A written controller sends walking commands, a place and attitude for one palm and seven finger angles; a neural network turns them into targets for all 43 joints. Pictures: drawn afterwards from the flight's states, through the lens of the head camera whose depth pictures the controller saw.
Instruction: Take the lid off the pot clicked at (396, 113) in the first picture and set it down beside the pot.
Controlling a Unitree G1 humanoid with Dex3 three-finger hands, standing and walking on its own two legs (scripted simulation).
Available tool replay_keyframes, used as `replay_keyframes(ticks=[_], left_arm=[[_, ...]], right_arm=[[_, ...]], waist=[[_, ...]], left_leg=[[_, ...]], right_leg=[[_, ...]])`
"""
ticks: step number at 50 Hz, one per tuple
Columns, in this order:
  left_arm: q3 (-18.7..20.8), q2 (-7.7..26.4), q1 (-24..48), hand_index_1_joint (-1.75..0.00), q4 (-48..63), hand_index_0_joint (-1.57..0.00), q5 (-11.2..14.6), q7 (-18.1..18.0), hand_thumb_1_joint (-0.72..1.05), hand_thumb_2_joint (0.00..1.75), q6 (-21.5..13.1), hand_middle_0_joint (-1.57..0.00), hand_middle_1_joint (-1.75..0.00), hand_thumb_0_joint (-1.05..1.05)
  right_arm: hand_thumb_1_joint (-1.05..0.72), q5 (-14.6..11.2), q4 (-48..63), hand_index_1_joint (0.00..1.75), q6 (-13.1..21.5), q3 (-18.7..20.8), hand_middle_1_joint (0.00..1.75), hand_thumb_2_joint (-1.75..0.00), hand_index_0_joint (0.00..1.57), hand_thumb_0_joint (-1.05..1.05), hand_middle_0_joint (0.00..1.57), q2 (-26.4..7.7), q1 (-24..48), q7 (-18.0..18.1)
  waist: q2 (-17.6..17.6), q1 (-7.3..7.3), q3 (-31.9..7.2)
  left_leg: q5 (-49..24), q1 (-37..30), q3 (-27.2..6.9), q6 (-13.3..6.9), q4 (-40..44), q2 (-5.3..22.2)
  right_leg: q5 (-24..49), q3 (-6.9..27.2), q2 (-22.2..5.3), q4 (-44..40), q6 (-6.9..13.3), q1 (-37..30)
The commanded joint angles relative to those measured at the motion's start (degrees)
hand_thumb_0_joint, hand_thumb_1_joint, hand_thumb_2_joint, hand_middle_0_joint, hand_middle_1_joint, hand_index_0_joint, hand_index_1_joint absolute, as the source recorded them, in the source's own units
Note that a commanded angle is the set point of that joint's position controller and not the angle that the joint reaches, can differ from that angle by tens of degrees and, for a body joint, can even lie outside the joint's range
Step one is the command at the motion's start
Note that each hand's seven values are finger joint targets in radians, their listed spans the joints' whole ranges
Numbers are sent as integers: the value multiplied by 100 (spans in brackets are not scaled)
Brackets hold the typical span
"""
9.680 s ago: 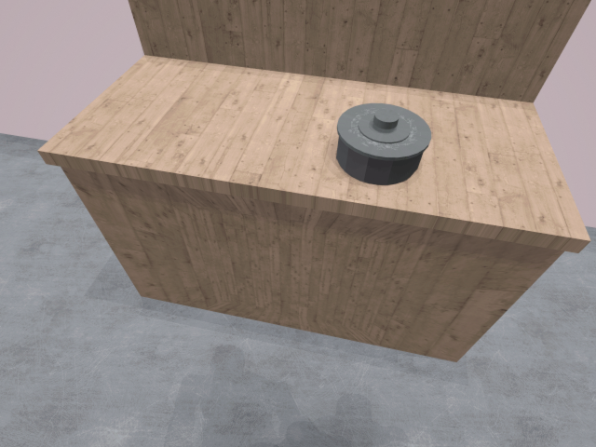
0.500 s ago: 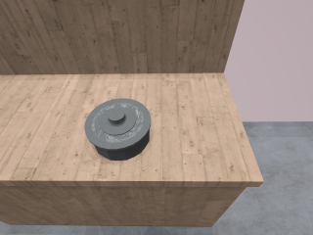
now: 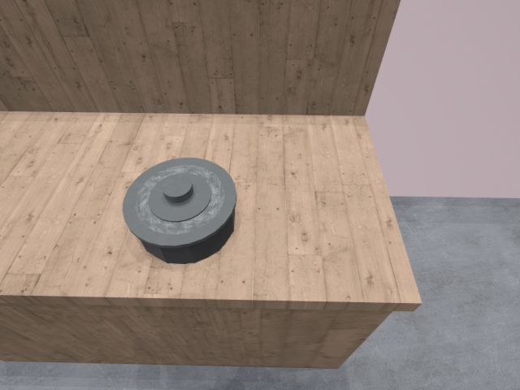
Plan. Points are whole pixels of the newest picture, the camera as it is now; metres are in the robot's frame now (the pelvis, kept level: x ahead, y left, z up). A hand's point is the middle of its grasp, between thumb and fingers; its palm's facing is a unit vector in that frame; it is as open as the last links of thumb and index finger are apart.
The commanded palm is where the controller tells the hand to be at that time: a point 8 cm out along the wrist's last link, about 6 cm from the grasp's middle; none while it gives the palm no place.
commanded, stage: look again from close up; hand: left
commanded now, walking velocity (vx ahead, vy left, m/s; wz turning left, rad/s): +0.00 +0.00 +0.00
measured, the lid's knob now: (177, 188) +0.42 +0.17 +0.06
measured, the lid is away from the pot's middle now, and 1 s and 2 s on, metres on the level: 0.00 0.00 0.00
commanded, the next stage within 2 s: lift the closed hand beside the body in 0.88 s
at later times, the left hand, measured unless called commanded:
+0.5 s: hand out of the picture -0.02 +0.17 -0.17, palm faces +0.01 -0.98 -0.18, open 7.3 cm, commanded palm none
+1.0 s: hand out of the picture -0.03 +0.18 -0.18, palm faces +0.01 -0.99 -0.16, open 7.3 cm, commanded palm +0.08 +0.23 -0.07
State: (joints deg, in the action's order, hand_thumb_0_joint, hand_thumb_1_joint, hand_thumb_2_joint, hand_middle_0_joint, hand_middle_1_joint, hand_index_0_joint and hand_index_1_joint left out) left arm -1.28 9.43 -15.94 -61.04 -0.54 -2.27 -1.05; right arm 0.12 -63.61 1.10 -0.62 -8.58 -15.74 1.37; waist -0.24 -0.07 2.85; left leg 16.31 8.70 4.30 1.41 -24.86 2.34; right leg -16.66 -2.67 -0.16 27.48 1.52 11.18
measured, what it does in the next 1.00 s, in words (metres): stands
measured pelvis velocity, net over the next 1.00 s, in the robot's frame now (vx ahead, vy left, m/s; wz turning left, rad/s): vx -0.01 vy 0.02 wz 0.00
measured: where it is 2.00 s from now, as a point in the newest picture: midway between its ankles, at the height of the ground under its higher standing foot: outside the picture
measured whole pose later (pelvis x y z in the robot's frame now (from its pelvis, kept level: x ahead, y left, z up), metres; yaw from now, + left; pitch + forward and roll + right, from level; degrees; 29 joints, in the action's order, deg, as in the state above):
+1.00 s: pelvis -0.01 +0.02 +0.00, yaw +0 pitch +0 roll +0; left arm -1.5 7.5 -17.6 -63.0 -0.7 -2.8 -1.4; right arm -0.2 -65.4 1.6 -0.7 -6.0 -17.3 1.4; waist 0.7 -0.3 3.1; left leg 16.1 10.6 4.7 -0.4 -26.5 1.6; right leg -14.7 -2.2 -0.9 26.1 -0.2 11.7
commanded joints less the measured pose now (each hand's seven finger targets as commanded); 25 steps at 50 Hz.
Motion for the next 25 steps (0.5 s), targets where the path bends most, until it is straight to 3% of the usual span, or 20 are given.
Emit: replay_keyframes(ticks=[1, 17, 25], left_arm=[[133, 633, -397, -30, 123, -20, 5, -20, 90, 90, -76, -20, -30, 0], [115, 507, -487, -30, 38, -20, -1, -16, 90, 90, -53, -20, -30, 0], [110, 413, -563, -30, -5, -20, -1, -26, 90, 90, -59, -20, -30, 0]], right_arm=[[-90, 16, 81, 30, 60, 85, 30, -90, 20, 0, 20, -414, -432, 45], [-90, 8, -28, 30, 72, 68, 30, -90, 20, 0, 20, -357, -541, 52], [-90, 0, -76, 30, 112, 67, 30, -90, 20, 0, 20, -300, -616, 60]], waist=[[229, 13, -88], [20, 6, 129], [-31, -1, 13]], left_leg=[[-1115, -10, -372, -209, 282, 431], [-947, 92, -374, -235, 328, 454], [-1128, 33, -428, -282, 345, 472]], right_leg=[[1994, 629, -745, -499, 132, -51], [1410, 637, -699, -611, 115, 129], [1389, 620, -679, -549, 112, 111]])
